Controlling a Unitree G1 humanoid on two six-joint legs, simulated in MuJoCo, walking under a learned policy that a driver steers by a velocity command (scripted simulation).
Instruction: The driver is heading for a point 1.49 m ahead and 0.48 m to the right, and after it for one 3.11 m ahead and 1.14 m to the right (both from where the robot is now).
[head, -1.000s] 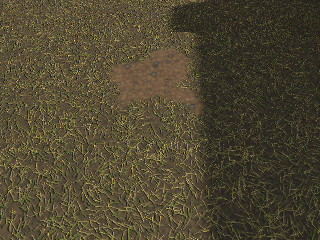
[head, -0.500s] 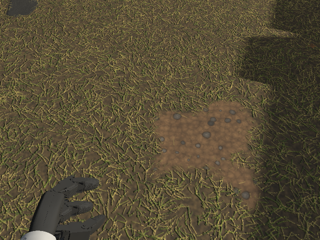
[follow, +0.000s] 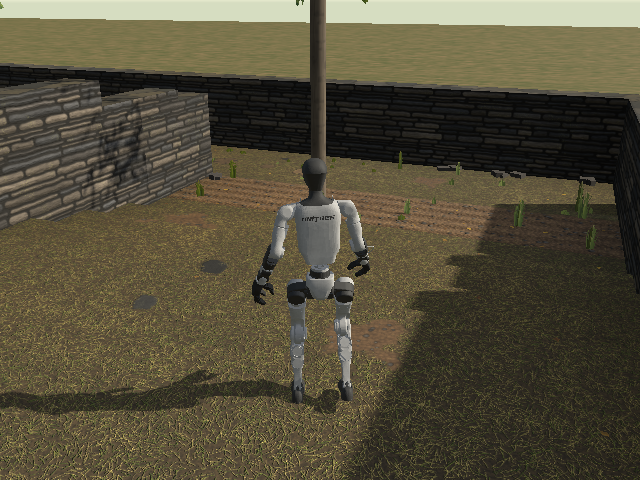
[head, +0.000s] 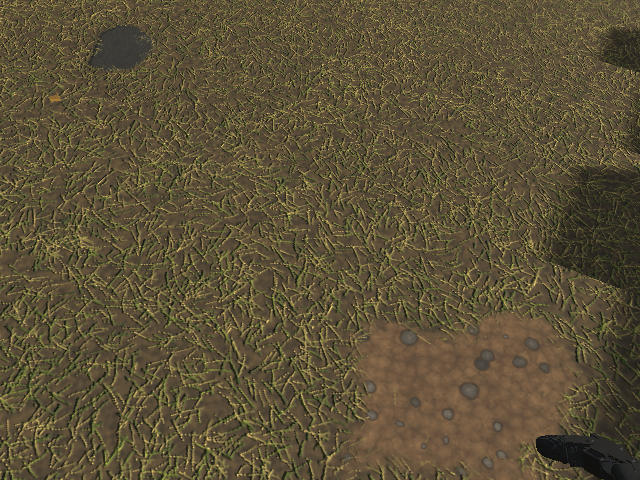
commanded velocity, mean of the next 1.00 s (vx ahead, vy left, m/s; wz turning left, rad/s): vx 0.02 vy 0.00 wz -0.54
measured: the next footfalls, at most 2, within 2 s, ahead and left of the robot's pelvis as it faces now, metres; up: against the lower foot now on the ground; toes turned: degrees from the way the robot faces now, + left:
right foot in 0.28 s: +0.04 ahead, -0.16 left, +0.00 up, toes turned -26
left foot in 0.72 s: +0.17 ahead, +0.04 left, +0.00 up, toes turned -33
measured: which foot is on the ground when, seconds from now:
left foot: down 0.00-0.28, up 0.30-0.70, down 0.72-1.00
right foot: up 0.00-0.26, down 0.28-1.00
